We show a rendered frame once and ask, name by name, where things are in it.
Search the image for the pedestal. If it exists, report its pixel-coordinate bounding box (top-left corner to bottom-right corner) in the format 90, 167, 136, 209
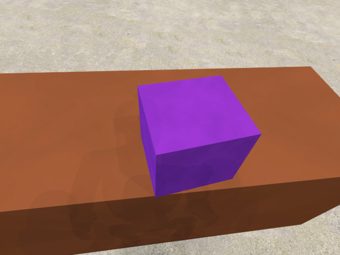
0, 66, 340, 255

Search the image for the carton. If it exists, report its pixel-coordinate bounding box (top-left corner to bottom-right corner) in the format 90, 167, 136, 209
138, 75, 261, 198

